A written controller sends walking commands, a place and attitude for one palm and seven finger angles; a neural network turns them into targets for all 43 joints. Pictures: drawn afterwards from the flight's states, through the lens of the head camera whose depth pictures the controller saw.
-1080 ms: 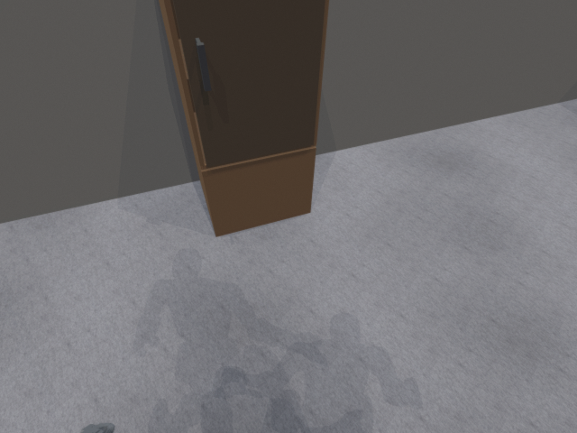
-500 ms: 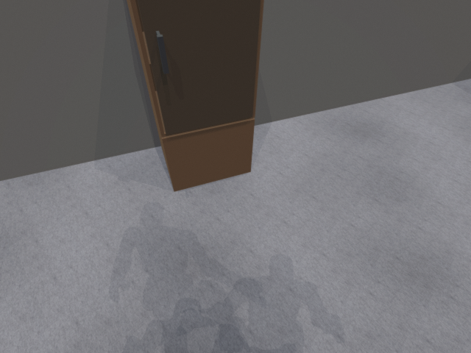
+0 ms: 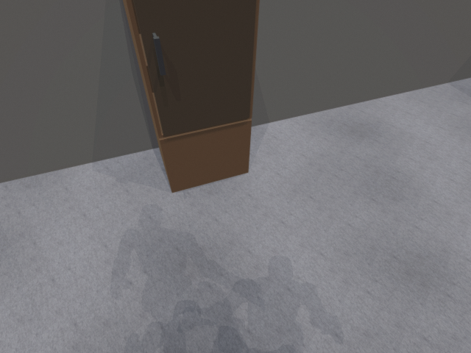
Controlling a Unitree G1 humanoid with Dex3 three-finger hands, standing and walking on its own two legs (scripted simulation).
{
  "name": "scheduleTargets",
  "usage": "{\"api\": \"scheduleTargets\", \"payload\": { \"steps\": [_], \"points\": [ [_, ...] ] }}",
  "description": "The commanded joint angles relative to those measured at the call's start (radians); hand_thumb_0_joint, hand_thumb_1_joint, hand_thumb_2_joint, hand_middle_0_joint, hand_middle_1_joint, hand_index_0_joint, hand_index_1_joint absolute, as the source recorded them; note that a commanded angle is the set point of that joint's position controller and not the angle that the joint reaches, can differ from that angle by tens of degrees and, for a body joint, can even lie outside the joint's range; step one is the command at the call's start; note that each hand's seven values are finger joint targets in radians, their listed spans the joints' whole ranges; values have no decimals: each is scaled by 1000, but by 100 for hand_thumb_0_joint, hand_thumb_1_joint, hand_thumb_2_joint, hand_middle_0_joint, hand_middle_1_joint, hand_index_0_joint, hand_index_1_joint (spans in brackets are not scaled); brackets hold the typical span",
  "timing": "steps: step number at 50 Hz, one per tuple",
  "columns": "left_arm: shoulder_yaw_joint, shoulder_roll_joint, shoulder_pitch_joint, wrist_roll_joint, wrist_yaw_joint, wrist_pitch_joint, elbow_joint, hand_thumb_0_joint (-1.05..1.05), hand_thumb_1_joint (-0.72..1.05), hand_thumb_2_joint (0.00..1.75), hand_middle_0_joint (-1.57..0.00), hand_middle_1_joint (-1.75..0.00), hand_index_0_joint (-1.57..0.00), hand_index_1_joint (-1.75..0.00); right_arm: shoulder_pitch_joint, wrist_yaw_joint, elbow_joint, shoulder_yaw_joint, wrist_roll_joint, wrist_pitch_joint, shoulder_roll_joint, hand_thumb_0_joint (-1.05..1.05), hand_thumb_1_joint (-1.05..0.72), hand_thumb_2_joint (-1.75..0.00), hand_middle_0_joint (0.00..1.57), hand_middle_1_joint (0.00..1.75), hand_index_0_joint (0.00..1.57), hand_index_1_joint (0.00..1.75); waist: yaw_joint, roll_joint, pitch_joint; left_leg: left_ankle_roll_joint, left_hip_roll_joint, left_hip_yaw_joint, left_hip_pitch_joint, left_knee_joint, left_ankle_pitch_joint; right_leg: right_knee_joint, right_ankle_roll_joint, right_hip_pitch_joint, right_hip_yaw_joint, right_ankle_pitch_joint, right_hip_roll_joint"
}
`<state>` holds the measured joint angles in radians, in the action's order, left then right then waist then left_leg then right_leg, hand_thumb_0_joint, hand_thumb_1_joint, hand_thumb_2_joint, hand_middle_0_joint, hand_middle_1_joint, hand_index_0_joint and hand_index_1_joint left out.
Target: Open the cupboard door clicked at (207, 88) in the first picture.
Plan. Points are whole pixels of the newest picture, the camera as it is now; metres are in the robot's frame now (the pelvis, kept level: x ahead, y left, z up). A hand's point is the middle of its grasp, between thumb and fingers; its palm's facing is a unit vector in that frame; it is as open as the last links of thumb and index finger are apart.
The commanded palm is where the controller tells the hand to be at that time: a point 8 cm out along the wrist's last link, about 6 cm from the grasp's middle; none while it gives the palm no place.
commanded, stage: look at it before walking up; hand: left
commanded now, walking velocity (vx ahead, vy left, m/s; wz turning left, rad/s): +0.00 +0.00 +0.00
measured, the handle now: (158, 54) +1.03 +0.33 +0.03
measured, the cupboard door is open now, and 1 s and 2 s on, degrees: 0 0 0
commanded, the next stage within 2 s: walk to a spot facing it in 0.36 s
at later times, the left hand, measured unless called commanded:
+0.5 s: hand out of the picture +0.08 +0.25 -0.15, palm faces -0.02 -0.94 -0.34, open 7.4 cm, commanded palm none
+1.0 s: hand out of the picture +0.08 +0.15 -0.17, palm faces -0.13 -0.98 -0.17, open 7.4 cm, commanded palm none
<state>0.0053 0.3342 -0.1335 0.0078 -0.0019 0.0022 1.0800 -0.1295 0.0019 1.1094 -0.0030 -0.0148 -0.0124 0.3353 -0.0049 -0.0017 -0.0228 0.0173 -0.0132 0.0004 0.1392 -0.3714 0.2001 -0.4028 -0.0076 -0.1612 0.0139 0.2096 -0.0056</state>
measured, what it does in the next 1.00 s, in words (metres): walks ahead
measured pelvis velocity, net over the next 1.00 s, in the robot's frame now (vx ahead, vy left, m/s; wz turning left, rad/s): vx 0.10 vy -0.03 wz -0.23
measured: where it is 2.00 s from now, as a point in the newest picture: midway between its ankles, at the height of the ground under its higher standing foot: (256, 320)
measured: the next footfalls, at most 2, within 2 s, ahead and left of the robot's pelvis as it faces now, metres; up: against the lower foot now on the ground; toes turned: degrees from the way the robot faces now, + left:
left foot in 1.20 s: +0.37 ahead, +0.07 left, +0.00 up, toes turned -15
right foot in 1.68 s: +0.35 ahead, -0.19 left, +0.00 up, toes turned -46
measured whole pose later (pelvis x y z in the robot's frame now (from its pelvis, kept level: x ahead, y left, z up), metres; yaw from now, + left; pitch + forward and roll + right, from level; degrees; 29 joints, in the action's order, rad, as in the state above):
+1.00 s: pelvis +0.10 -0.03 +0.00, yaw -13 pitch +1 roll +0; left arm -0.03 0.14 -0.46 0.02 -0.01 -0.04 1.04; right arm -0.20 -0.01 1.00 0.05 -0.02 0.00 0.21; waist 0.04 0.01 -0.03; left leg 0.06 -0.10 0.06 0.56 -1.06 0.29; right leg -0.42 -0.06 -0.11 0.05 0.31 -0.06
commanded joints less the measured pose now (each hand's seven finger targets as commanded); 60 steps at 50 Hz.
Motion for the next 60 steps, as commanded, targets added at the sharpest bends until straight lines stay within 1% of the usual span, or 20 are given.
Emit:
{"api": "scheduleTargets", "payload": {
  "steps": [1, 23, 26, 28, 32, 34, 36, 37, 38, 39, 40, 41, 43, 46, 52, 55, 57, 58, 59, 60],
  "points": [
    [-41, 213, 40, 4, 13, -29, -63, 0, 90, 90, -20, -30, -20, -30, 50, 10, -65, 39, 5, -21, 205, 0, -90, -90, 20, 30, 20, 30, 6, -5, 43, -42, -103, -86, -6, 50, -90, 83, -26, -14, 109, -86, 120],
    [-39, 214, 36, 3, 14, -30, -56, 0, 90, 90, -20, -30, -20, -30, 58, 12, -61, 37, 7, -22, 210, 0, -90, -90, 20, 30, 20, 30, 6, 10, 58, -41, -111, -85, -37, 63, -142, 83, -23, 16, 98, -154, 123],
    [-21, 98, -40, 6, 13, 0, -36, 0, 90, 90, -20, -30, -20, -30, -25, 10, -40, 15, -3, -1, 90, 0, -90, -90, 20, 30, 20, 30, 4, -6, 50, -20, -109, -33, -41, 21, 44, 66, -18, -34, 120, 38, 101],
    [-30, 100, -56, 12, 1, 15, -60, 0, 90, 90, -20, -30, -20, -30, -44, 9, -56, 28, -8, 8, 102, 0, -90, -90, 20, 30, 20, 30, 3, 6, -32, -31, -115, -37, 14, 30, 244, 56, -27, -127, 145, 234, 71],
    [-54, 77, -99, 17, -19, 12, -124, 0, 90, 90, -20, -30, -20, -30, -96, 11, -100, 61, -7, 3, 144, 0, -90, -90, 20, 30, 20, 30, -3, 75, -97, -93, -204, -132, 20, 68, 446, -115, -34, -284, 112, 319, -3],
    [-60, 26, -106, 14, -28, 1, -150, 0, 90, 90, -20, -30, -20, -30, -117, 14, -114, 80, -3, -12, 166, 0, -90, -90, 20, 30, 20, 30, -5, 183, -82, -159, -325, -209, -23, 119, 383, -316, -15, -333, -12, 225, -28],
    [-68, 7, -98, 14, -36, -10, -170, 0, 90, 90, -20, -30, -20, -30, -125, 14, -121, 84, -5, -22, 141, 0, -90, -90, 20, 30, 20, 30, -3, 165, -64, -176, -353, -147, -39, 54, 182, -325, -6, -320, -37, 274, 24],
    [-73, -8, -138, 17, -38, -15, -160, 0, 90, 90, -20, -30, -20, -30, -112, 14, -126, 82, -7, -24, 125, 0, -90, -90, 20, 30, 20, 30, 22, 130, -64, -150, -327, -76, 38, -32, 115, -261, -9, -207, -58, 240, 23],
    [-79, -10, -252, 20, -38, -20, -124, 0, 90, 90, -20, -30, -20, -30, -72, 13, -136, 78, -9, -22, 109, 0, -90, -90, 20, 30, 20, 30, 81, 70, -42, -92, -256, 28, 152, -206, 113, -135, -24, -29, -61, 144, 7],
    [-102, 88, -387, 28, -24, -38, -86, 0, 90, 90, -20, -30, -20, -30, -47, 7, -175, 63, 2, -20, 29, 0, -90, -90, 20, 30, 20, 30, 128, -263, -16, -9, -109, 172, 437, -578, 232, 71, -102, 193, 308, 160, 201],
    [-108, 145, -491, 8, -5, -45, -62, 0, 90, 90, -20, -30, -20, -30, 54, 0, -240, 52, -1, -35, 11, 0, -90, -90, 20, 30, 20, 30, 160, -363, -34, 8, -35, 120, 617, -763, 404, 191, -189, 222, 632, -6, 361],
    [-104, 116, -489, 6, 11, -49, -63, 0, 90, 90, -20, -30, -20, -30, 105, 4, -247, 57, -1, -40, 24, 0, -90, -90, 20, 30, 20, 30, 156, -219, -56, 5, -78, 22, 652, -824, 346, 183, -235, 199, 649, -66, 369],
    [-87, 57, -394, 13, 13, -53, -85, 0, 90, 90, -20, -30, -20, -30, 85, -1, -231, 60, -6, -41, -4, 0, -90, -90, 20, 30, 20, 30, 86, -48, -88, 19, -121, 1, 637, -823, 219, 157, -253, 136, 517, -57, 326],
    [-85, 30, -335, 18, 14, -67, -98, 0, 90, 90, -20, -30, -20, -30, 28, -12, -209, 69, -5, -27, -45, 0, -90, -90, 20, 30, 20, 30, 33, -65, -62, 44, -117, 37, 543, -729, 119, 162, -210, 59, 347, -153, 248],
    [-91, 19, -363, 19, 18, -72, -78, 0, 90, 90, -20, -30, -20, -30, 97, -27, -267, 73, 1, -28, -79, 0, -90, -90, 20, 30, 20, 30, 50, -109, -54, 49, -90, 61, 521, -535, -2, 161, -176, 69, 282, -190, 187],
    [-98, 19, -352, 22, 21, -66, -81, 0, 90, 90, -20, -30, -20, -30, 138, -26, -294, 70, 5, -42, -88, 0, -90, -90, 20, 30, 20, 30, 61, -134, -61, 31, -61, 72, 393, -368, 20, 117, -155, 38, 294, -274, 183],
    [-110, 45, -300, 21, 20, -61, -95, 0, 90, 90, -20, -30, -20, -30, 49, -17, -277, 76, 8, -52, -69, 0, -90, -90, 20, 30, 20, 30, 16, -144, -20, 19, -32, 90, 219, -249, 29, 36, -141, 9, 279, -318, 169],
    [-115, 40, -273, 16, 19, -61, -102, 0, 90, 90, -20, -30, -20, -30, -63, -4, -244, 81, 5, -57, -45, 0, -90, -90, 20, 30, 20, 30, -35, -118, 19, 10, -17, 91, 49, -153, -21, -79, -116, -42, 252, -376, 121],
    [-114, 3, -289, 9, 13, -60, -109, 0, 90, 90, -20, -30, -20, -30, -202, 15, -201, 95, -1, -62, 17, 0, -90, -90, 20, 30, 20, 30, -83, -25, 106, -10, -80, 44, -218, -120, -31, -276, -89, -166, 219, -336, 68],
    [-112, -55, -333, -6, -1, -56, -124, 0, 90, 90, -20, -30, -20, -30, -335, 24, -174, 124, -19, -66, 142, 0, -90, -90, 20, 30, 20, 30, -116, 261, 239, -108, -392, -322, -425, -80, -16, -614, -36, -366, 71, 108, -62]
  ]
}}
